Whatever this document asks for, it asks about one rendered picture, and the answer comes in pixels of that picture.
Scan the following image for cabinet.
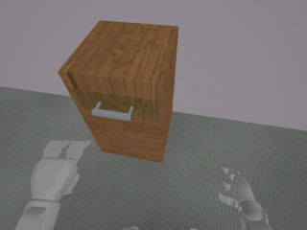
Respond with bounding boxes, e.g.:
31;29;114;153
58;20;178;163

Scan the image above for robot right forearm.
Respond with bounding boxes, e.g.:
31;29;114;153
238;199;272;230

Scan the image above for robot left hand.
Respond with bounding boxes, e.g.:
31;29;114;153
31;140;91;201

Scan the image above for robot right hand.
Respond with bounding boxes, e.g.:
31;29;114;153
218;164;255;209

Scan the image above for robot left forearm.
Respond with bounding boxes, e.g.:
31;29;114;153
14;198;60;230

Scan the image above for handle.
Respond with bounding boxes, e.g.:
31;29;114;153
91;102;133;121

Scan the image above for drawer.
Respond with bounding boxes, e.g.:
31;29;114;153
72;88;158;120

